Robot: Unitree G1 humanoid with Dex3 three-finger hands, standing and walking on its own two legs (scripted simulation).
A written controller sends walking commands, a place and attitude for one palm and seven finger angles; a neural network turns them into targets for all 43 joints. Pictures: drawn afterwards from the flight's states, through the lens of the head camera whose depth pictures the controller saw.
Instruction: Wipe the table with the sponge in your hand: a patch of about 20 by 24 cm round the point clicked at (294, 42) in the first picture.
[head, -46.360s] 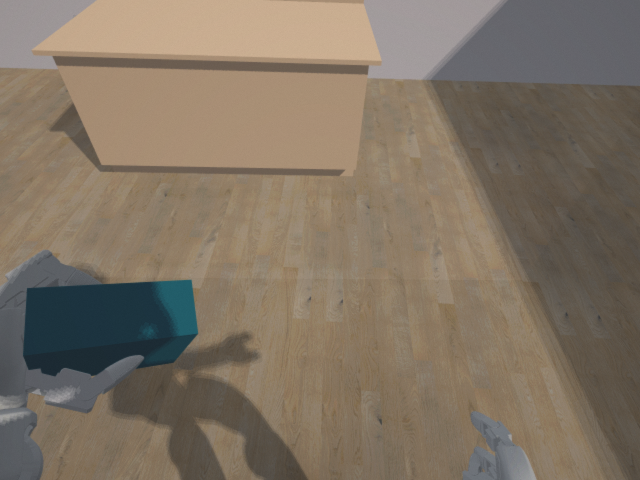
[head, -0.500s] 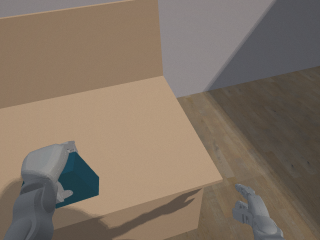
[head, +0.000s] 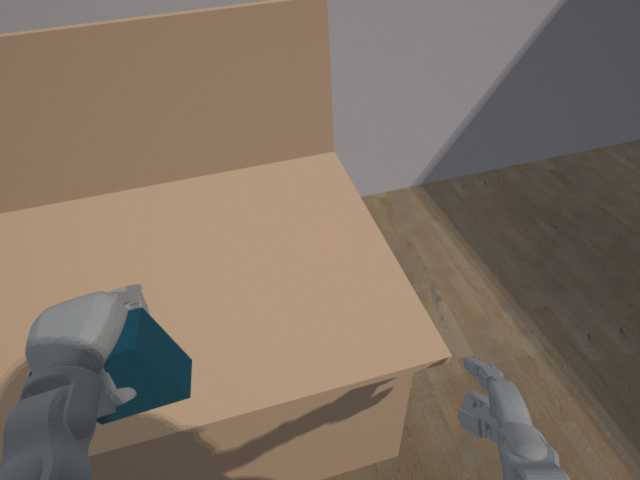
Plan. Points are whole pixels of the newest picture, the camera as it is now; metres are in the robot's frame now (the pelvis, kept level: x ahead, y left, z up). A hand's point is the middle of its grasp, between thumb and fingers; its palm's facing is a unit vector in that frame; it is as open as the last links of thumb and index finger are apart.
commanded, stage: bring the sponge back beside the body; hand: left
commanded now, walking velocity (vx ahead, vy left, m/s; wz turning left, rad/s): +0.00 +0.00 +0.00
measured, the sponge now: (130, 376) +0.19 +0.28 +0.06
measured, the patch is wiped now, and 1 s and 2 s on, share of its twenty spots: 1.00 1.00 1.00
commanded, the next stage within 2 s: step back with the hand held close in 0.14 s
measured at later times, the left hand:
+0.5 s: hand (143, 317) +0.21 +0.24 +0.15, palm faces +0.29 -0.88 -0.38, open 9.4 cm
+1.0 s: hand (106, 342) +0.18 +0.26 +0.16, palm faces +0.34 -0.86 -0.37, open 9.4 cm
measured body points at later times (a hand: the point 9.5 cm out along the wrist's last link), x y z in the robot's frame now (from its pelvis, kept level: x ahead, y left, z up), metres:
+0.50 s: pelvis +0.00 +0.01 -0.01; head +0.00 +0.02 +0.44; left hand +0.19 +0.28 +0.17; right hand +0.19 -0.22 -0.08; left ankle +0.04 +0.10 -0.74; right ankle +0.00 -0.09 -0.74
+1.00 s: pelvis -0.03 +0.02 -0.02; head -0.03 +0.04 +0.43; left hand +0.15 +0.30 +0.18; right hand +0.15 -0.21 -0.09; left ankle +0.04 +0.11 -0.74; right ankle +0.00 -0.09 -0.74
